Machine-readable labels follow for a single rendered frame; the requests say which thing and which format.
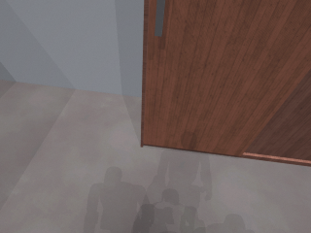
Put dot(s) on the handle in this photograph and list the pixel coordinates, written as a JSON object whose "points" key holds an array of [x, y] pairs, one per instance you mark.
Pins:
{"points": [[159, 17]]}

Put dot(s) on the wardrobe door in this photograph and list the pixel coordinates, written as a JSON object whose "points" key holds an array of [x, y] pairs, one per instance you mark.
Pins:
{"points": [[288, 133], [221, 69]]}

